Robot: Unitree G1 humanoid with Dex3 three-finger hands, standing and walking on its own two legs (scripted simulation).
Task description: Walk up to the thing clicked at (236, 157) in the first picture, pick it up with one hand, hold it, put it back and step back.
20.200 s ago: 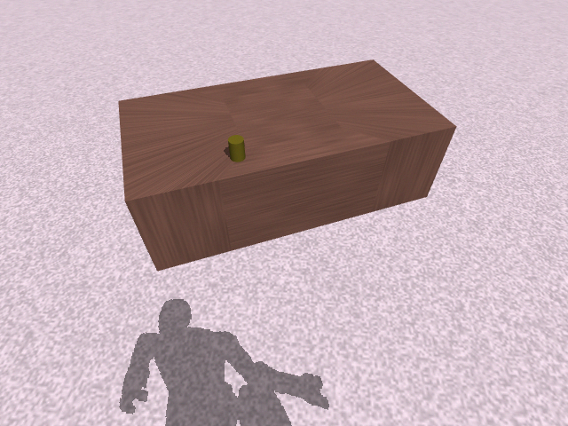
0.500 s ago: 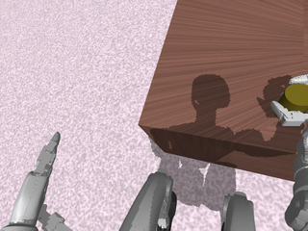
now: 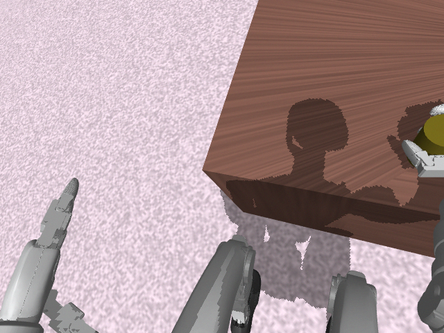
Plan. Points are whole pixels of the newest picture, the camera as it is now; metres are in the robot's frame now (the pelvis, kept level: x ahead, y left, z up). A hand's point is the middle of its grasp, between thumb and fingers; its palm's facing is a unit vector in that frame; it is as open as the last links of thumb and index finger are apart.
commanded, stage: lower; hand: right
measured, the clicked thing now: (435, 144) +0.50 -0.21 -0.07
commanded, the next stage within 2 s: loosen in 0.34 s
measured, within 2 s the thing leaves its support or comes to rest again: rests again in 0.22 s
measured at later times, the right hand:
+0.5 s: hand (434, 143) +0.50 -0.21 -0.08, palm faces +0.21 +0.98 +0.00, open 8.9 cm
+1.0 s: hand (434, 145) +0.50 -0.21 -0.08, palm faces +0.20 +0.98 -0.01, open 12.9 cm
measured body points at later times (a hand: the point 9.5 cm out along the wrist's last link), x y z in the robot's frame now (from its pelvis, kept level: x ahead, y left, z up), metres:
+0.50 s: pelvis -0.01 +0.00 -0.02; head +0.19 -0.08 +0.37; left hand +0.18 +0.26 +0.14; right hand +0.49 -0.26 -0.08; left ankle +0.10 +0.14 -0.51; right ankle +0.04 -0.13 -0.51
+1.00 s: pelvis -0.01 +0.00 -0.02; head +0.19 -0.08 +0.37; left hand +0.17 +0.26 +0.14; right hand +0.49 -0.26 -0.08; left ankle +0.10 +0.14 -0.51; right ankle +0.04 -0.13 -0.51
